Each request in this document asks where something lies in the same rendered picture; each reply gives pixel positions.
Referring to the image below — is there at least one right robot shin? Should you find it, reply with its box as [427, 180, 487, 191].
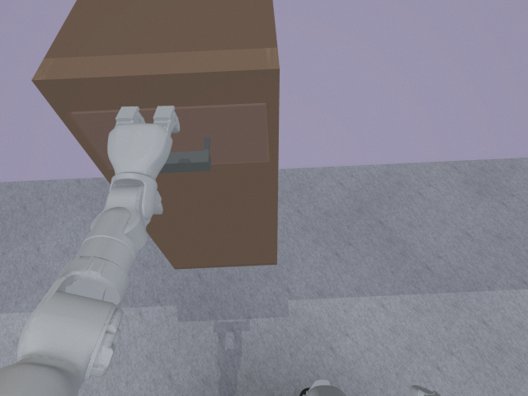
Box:
[309, 379, 330, 391]

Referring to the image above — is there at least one drawer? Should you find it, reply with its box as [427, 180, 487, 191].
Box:
[71, 103, 267, 168]

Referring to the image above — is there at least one left robot hand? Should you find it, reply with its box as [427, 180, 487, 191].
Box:
[107, 106, 180, 215]

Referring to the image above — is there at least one robot left upper arm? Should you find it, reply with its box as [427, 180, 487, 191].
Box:
[0, 291, 124, 396]

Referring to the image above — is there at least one left robot forearm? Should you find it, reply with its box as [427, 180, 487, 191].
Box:
[17, 172, 158, 361]

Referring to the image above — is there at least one cabinet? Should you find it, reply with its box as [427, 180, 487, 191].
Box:
[31, 0, 280, 270]

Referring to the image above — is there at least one handle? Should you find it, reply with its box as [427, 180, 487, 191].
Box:
[159, 137, 211, 173]

